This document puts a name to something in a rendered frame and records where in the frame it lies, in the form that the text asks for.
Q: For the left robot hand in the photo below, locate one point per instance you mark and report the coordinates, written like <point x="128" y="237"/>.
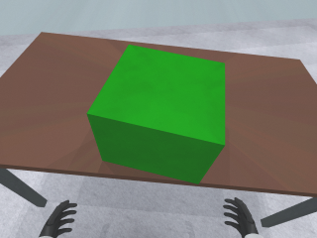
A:
<point x="54" y="221"/>

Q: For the right robot hand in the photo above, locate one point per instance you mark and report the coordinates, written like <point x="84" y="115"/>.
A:
<point x="246" y="222"/>

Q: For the carton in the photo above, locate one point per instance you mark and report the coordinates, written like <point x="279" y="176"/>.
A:
<point x="162" y="113"/>

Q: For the table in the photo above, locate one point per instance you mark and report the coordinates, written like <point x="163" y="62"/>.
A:
<point x="270" y="120"/>

